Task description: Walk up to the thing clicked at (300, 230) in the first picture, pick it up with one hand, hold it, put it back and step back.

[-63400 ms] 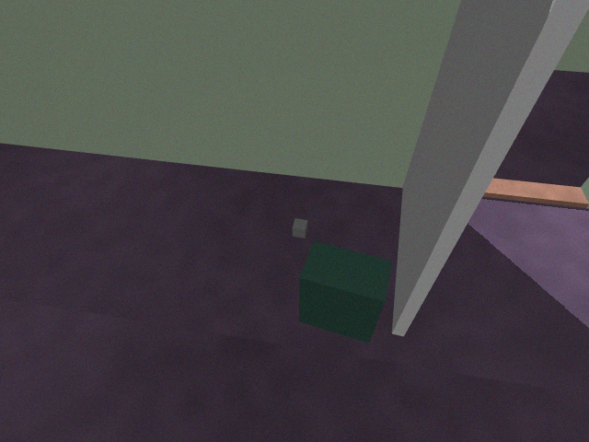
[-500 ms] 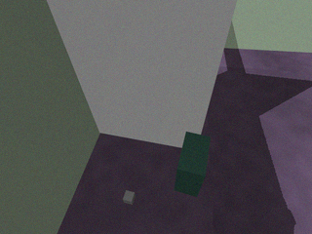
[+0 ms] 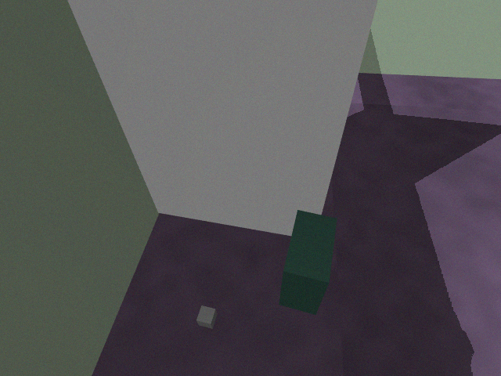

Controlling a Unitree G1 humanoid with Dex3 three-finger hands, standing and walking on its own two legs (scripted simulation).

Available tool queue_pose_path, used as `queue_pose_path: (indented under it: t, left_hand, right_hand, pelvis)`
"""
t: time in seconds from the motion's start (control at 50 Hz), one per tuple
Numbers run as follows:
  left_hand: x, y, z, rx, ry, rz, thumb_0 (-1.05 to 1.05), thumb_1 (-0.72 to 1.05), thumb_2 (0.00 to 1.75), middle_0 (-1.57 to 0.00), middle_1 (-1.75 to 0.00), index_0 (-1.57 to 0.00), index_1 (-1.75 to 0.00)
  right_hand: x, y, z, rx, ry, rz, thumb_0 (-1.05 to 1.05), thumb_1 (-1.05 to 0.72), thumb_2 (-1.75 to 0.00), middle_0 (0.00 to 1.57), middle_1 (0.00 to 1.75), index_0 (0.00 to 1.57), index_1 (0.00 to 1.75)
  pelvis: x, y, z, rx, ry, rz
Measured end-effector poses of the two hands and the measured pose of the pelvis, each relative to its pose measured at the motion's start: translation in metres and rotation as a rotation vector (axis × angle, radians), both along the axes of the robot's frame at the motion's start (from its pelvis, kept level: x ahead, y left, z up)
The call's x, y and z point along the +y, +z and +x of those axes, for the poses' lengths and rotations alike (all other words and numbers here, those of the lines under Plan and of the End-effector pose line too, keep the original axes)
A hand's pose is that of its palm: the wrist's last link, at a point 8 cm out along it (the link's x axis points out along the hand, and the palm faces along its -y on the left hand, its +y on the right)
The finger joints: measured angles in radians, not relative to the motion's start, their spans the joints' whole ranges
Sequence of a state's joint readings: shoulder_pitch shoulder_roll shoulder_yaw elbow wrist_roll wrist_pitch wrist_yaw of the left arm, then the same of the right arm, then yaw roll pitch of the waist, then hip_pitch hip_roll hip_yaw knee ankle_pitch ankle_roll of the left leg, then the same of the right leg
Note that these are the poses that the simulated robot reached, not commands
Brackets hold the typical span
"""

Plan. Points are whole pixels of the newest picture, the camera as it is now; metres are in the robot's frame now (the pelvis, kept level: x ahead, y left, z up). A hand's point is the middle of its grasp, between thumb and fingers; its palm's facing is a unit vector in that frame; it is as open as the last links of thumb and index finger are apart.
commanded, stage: stand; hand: left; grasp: from above
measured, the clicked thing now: (207, 317) +0.44 +0.23 -0.75
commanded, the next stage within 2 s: step back in 0.86 s
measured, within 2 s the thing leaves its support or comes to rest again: neither
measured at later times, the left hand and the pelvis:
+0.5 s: hand out of the picture +0.08 +0.24 -0.16, palm faces +0.00 -0.94 -0.33, open 7.4 cm; pelvis +0.01 +0.00 +0.00, yaw +0 degrees
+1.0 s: hand out of the picture +0.08 +0.26 -0.16, palm faces -0.01 -0.93 -0.37, open 7.4 cm; pelvis -0.01 +0.00 -0.01, yaw -1 degrees
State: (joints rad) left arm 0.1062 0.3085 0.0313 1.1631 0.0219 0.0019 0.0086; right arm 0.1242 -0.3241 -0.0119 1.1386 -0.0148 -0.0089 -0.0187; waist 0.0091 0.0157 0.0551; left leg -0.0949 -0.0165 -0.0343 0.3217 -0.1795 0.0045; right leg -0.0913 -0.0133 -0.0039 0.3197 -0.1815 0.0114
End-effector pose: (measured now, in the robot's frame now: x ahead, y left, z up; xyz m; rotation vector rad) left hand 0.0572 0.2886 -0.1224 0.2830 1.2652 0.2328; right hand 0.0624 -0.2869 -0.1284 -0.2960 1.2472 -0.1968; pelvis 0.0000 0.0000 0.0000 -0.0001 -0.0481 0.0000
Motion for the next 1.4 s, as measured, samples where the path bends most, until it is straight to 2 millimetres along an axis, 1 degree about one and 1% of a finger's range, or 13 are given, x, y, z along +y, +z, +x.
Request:
queue_pose_path:
  t: [0.38, 0.86, 0.9, 0.98, 1.06, 1.14, 1.22, 1.26, 1.34, 1.4]
  left_hand:
    - [-0.001, 0.001, 0.011, -0.016, -0.012, -0.001, 0.01, 0.91, 0.90, -0.20, -0.30, -0.20, -0.30]
    - [0.001, 0.002, 0.018, -0.019, -0.035, 0.001, 0.01, 0.91, 0.90, -0.20, -0.30, -0.20, -0.29]
    - [0.003, 0.002, 0.018, -0.025, -0.030, 0.003, 0.01, 0.91, 0.90, -0.20, -0.30, -0.20, -0.30]
    - [0.012, -0.001, 0.018, -0.033, -0.037, 0.027, 0.01, 0.91, 0.90, -0.20, -0.30, -0.20, -0.30]
    - [0.023, -0.004, 0.016, -0.041, -0.057, 0.047, 0.01, 0.91, 0.90, -0.20, -0.30, -0.20, -0.30]
    - [0.035, -0.010, 0.015, -0.066, -0.079, 0.054, 0.01, 0.91, 0.90, -0.20, -0.30, -0.20, -0.30]
    - [0.048, -0.019, 0.016, -0.096, -0.100, 0.052, 0.01, 0.91, 0.90, -0.20, -0.30, -0.20, -0.30]
    - [0.051, -0.019, 0.013, -0.094, -0.110, 0.055, 0.01, 0.91, 0.90, -0.20, -0.30, -0.20, -0.30]
    - [0.050, -0.015, -0.002, -0.080, -0.121, 0.044, 0.01, 0.91, 0.90, -0.20, -0.30, -0.20, -0.29]
    - [0.049, -0.015, -0.023, -0.052, -0.128, 0.041, 0.01, 0.91, 0.90, -0.20, -0.30, -0.20, -0.29]
  right_hand:
    - [-0.005, 0.003, 0.009, -0.013, 0.002, -0.006, 0.00, -0.91, -0.90, 0.20, 0.30, 0.20, 0.30]
    - [-0.008, 0.004, 0.005, -0.006, -0.009, -0.011, 0.00, -0.91, -0.90, 0.20, 0.30, 0.20, 0.30]
    - [-0.010, 0.004, 0.005, -0.003, -0.015, -0.010, 0.00, -0.91, -0.90, 0.20, 0.30, 0.20, 0.30]
    - [-0.014, 0.003, 0.003, -0.005, -0.022, -0.022, 0.00, -0.91, -0.90, 0.20, 0.30, 0.20, 0.30]
    - [-0.020, 0.001, -0.003, -0.006, -0.025, -0.045, 0.00, -0.91, -0.90, 0.20, 0.30, 0.20, 0.30]
    - [-0.020, 0.000, -0.015, -0.011, -0.024, -0.074, 0.00, -0.91, -0.90, 0.20, 0.30, 0.20, 0.30]
    - [-0.011, 0.000, -0.035, -0.015, -0.027, -0.092, 0.00, -0.91, -0.90, 0.20, 0.30, 0.20, 0.30]
    - [-0.006, 0.002, -0.047, -0.013, -0.028, -0.090, 0.00, -0.91, -0.90, 0.20, 0.30, 0.20, 0.30]
    - [0.002, 0.011, -0.071, 0.000, -0.034, -0.090, 0.00, -0.91, -0.90, 0.20, 0.30, 0.20, 0.30]
    - [0.002, 0.013, -0.081, -0.013, -0.042, -0.090, 0.00, -0.90, -0.90, 0.20, 0.30, 0.20, 0.30]
  pelvis:
    - [-0.002, 0.000, 0.006, 0.004, -0.003, 0.000]
    - [-0.002, 0.000, 0.008, 0.008, -0.010, -0.001]
    - [-0.002, -0.001, 0.005, 0.014, -0.012, -0.002]
    - [-0.001, -0.006, -0.008, 0.020, -0.015, -0.005]
    - [0.003, -0.012, -0.022, 0.024, -0.016, -0.010]
    - [0.013, -0.020, -0.036, 0.020, -0.013, -0.014]
    - [0.026, -0.028, -0.049, 0.008, -0.024, -0.005]
    - [0.029, -0.027, -0.056, 0.007, -0.030, -0.014]
    - [0.029, -0.018, -0.071, 0.026, -0.041, -0.027]
    - [0.027, -0.016, -0.082, 0.037, -0.064, -0.022]
